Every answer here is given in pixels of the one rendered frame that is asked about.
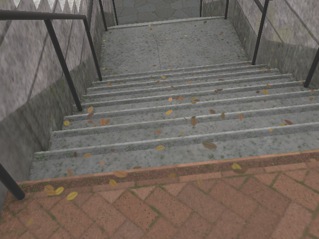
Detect stairs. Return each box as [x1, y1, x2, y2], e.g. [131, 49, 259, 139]
[108, 16, 223, 28]
[28, 61, 319, 181]

